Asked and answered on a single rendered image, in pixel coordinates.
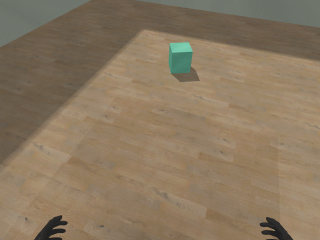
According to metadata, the robot right hand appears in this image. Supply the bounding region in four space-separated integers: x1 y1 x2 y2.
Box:
260 217 293 240

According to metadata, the robot left hand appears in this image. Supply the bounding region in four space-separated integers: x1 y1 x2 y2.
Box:
34 215 68 240

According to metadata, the carton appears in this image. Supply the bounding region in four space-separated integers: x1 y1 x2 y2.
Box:
168 42 193 74

